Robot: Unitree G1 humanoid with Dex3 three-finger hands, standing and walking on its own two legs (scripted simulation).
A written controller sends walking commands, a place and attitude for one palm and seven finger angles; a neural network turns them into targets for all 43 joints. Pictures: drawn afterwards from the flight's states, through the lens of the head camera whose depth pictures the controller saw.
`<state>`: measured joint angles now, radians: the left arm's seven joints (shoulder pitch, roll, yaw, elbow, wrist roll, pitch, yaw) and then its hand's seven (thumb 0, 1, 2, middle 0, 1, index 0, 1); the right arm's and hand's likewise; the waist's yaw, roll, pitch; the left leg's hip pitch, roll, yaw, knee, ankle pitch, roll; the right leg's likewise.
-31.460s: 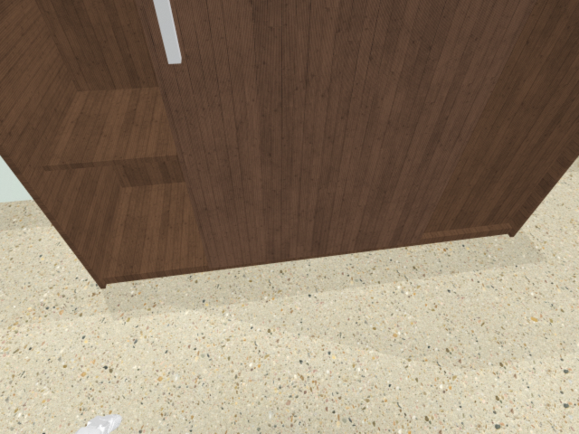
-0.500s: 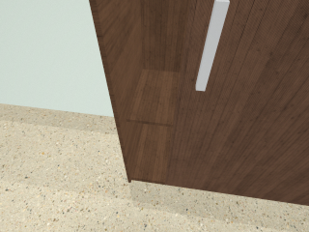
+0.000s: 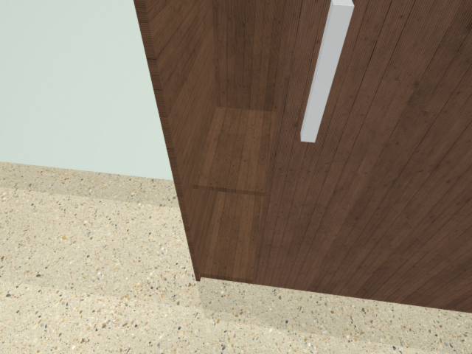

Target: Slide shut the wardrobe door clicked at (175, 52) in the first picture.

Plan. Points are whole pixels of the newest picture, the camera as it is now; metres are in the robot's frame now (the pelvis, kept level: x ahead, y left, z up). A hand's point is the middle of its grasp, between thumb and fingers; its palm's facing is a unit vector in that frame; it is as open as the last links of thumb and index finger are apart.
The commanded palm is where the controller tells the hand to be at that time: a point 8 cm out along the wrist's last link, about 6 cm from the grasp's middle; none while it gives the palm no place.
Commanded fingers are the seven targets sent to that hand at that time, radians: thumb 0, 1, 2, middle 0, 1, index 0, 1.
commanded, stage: look again from close up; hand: right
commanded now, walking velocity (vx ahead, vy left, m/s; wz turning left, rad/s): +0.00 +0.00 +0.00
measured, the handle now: (320, 74) +0.49 -0.10 +0.25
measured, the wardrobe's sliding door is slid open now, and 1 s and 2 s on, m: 0.23 0.23 0.23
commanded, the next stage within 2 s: raise the hand with hooked fingers in 0.30 s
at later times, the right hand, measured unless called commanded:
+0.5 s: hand out of the picture +0.05 -0.19 -0.13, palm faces +0.15 +0.95 -0.27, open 7.3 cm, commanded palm +0.10 -0.22 -0.05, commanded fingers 0.00 -0.76 -0.84 0.21 0.39 0.21 0.39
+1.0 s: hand (401, 353) +0.14 -0.20 +0.05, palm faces +0.18 +0.98 -0.07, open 9.7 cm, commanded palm +0.12 -0.25 +0.06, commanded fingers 0.00 -0.18 -0.59 0.25 0.76 0.25 0.76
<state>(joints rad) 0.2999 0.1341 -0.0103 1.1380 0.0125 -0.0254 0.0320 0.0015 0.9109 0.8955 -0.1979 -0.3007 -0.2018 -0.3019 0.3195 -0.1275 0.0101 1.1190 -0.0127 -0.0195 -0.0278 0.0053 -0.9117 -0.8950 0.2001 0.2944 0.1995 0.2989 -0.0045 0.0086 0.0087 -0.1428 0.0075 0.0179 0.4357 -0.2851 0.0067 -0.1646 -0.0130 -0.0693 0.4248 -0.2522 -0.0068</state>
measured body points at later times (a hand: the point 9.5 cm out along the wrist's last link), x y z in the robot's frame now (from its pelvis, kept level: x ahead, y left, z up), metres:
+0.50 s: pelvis -0.01 +0.00 -0.01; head +0.01 +0.01 +0.44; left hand +0.02 +0.24 -0.15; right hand +0.04 -0.24 -0.11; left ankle -0.03 +0.11 -0.74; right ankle -0.02 -0.11 -0.74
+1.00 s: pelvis -0.05 +0.02 -0.05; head -0.04 +0.03 +0.40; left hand +0.19 +0.22 -0.09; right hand +0.12 -0.25 +0.05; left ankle -0.03 +0.11 -0.74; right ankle -0.02 -0.11 -0.74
